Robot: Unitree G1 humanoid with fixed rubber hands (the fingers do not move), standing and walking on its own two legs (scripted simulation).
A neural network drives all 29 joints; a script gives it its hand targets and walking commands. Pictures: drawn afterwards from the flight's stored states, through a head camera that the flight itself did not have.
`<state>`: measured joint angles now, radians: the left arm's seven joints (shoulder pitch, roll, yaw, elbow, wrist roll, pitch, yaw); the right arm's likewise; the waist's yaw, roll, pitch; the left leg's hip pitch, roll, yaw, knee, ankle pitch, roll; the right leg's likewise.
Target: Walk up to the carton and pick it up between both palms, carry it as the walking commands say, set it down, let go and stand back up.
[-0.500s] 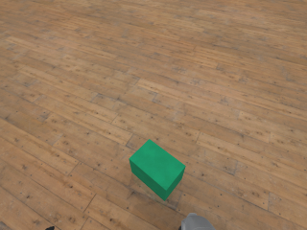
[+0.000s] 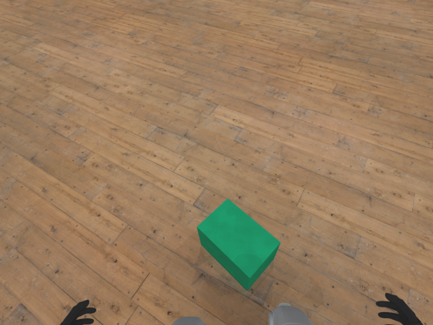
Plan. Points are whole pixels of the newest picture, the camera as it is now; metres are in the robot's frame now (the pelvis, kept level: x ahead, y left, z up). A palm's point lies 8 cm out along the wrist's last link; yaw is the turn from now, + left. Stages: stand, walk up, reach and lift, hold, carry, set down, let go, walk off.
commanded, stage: walk up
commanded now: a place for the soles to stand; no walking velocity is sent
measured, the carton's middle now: (237, 243) +0.50 -0.02 -0.63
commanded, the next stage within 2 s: none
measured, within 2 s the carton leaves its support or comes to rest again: neither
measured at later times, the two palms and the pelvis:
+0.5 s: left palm out of the picture +0.08 +0.31 -0.09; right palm out of the picture +0.08 -0.31 -0.09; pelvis -0.01 +0.00 +0.02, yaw +1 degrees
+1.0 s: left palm out of the picture +0.13 +0.44 -0.05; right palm out of the picture +0.03 -0.25 -0.08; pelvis +0.02 +0.09 +0.02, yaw -11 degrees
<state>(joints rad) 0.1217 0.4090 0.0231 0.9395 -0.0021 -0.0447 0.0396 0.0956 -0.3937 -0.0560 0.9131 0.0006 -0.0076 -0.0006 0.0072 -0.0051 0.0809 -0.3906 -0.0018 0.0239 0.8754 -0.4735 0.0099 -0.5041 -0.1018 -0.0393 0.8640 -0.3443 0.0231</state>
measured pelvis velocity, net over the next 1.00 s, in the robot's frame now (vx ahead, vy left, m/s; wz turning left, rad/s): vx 0.02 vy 0.09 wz -0.19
